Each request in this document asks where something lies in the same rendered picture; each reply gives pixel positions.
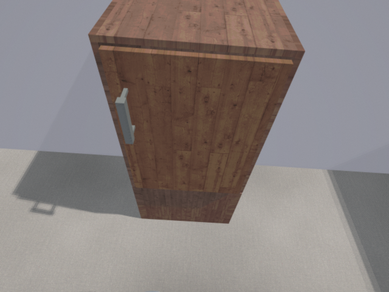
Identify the cupboard door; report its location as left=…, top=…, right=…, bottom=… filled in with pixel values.
left=98, top=45, right=294, bottom=194

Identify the handle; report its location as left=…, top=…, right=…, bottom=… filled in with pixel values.
left=115, top=88, right=136, bottom=144

